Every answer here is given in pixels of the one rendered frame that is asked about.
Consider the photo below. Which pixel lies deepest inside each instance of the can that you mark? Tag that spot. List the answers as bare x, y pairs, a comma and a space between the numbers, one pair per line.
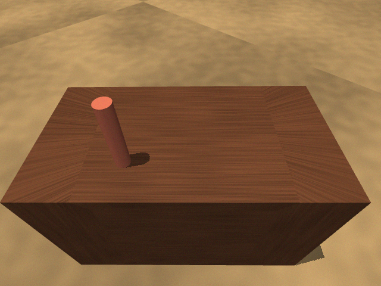
106, 116

